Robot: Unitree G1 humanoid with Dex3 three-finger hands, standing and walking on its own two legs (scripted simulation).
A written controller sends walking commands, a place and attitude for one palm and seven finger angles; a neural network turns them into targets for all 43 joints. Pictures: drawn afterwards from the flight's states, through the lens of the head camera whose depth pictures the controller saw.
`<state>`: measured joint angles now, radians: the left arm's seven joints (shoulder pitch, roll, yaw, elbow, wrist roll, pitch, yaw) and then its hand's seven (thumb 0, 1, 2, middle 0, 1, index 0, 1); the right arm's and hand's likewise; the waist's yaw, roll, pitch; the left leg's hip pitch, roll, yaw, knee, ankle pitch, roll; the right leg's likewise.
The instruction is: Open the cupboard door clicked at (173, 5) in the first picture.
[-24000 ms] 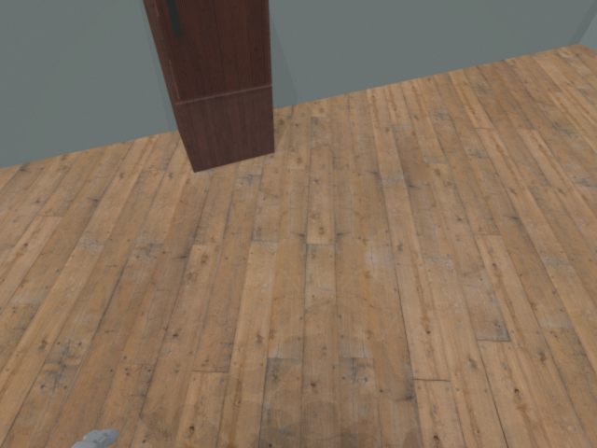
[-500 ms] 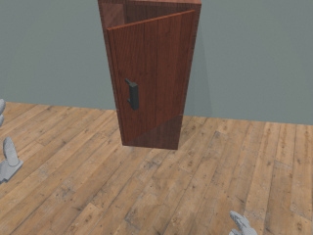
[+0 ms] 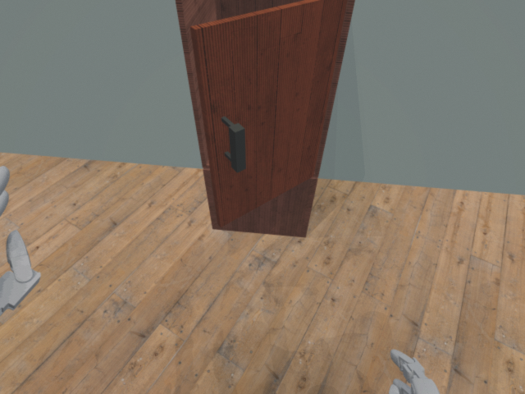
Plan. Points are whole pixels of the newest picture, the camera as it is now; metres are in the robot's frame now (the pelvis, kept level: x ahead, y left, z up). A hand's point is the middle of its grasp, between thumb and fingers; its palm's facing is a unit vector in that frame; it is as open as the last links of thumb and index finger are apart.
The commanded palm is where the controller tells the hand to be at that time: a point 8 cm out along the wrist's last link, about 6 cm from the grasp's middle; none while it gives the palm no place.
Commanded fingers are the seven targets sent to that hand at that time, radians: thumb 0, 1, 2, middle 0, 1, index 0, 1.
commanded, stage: stop stepping back and stand still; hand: left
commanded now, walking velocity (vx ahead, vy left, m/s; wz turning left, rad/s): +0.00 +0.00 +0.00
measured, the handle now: (232, 143) +0.65 +0.10 +0.00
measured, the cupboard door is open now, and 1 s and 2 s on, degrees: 42 42 42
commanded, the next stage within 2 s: let the arm hang, fingers relaxed in 0.26 s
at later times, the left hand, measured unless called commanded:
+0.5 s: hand (96, 334) +0.21 +0.26 -0.02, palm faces +0.10 -0.88 -0.46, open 7.4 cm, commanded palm none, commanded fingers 0.00 0.90 0.90 -0.20 -0.30 -0.20 -0.30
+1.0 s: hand out of the picture -0.01 +0.23 -0.15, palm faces +0.00 -0.96 -0.29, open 7.3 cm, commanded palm none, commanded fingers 0.00 0.90 0.90 -0.20 -0.30 -0.20 -0.30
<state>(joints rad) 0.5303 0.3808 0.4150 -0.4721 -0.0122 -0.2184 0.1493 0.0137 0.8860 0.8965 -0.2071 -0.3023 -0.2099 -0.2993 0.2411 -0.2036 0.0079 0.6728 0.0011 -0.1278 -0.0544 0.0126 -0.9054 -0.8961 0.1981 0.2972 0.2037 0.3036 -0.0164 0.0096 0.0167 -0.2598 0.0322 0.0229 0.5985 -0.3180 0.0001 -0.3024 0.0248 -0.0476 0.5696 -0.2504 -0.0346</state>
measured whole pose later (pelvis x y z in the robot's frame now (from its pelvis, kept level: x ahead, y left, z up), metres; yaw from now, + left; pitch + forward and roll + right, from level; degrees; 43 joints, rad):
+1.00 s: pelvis +0.00 +0.01 +0.01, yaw +0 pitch -2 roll +0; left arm 0.25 0.26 0.02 1.15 0.01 0.01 0.01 0.01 0.92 0.90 -0.20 -0.30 -0.20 -0.30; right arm 0.29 -0.21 0.00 1.14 -0.02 0.02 -0.01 0.01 -0.91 -0.90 0.20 0.30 0.20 0.30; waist -0.01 0.02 0.06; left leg -0.17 0.00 0.03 0.41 -0.22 0.01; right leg -0.22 0.00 -0.04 0.40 -0.15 -0.02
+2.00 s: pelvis +0.02 +0.00 +0.02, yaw +0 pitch -1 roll +0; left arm 0.10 0.31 0.02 1.14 0.02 -0.02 0.01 0.01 0.90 0.90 -0.20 -0.30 -0.20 -0.30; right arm 0.12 -0.31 -0.01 1.13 -0.02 0.00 0.00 0.00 -0.91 -0.90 0.20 0.30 0.20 0.30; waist -0.01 0.02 0.05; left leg -0.07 0.01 0.03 0.30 -0.20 -0.01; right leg -0.14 0.01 -0.04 0.32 -0.16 -0.03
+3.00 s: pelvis +0.02 -0.02 +0.01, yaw -26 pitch +3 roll +1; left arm 0.24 0.23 0.09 0.93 0.03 0.05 0.00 0.01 0.90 0.90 -0.20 -0.30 -0.20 -0.30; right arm 0.07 -0.20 -0.05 0.90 0.01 0.02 -0.03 0.00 -0.91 -0.90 0.20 0.30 0.20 0.30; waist 0.04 -0.04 0.07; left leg -0.27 0.01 -0.04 0.54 -0.35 -0.02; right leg -0.34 0.14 0.23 0.49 -0.17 -0.05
